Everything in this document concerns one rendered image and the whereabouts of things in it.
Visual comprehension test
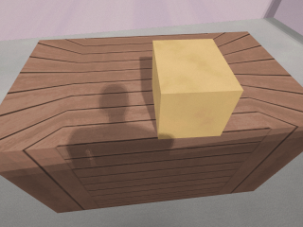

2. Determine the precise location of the pedestal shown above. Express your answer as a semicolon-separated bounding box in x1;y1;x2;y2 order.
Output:
0;31;303;214

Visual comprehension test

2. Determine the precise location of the carton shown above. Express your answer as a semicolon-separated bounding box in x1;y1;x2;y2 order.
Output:
151;39;243;140

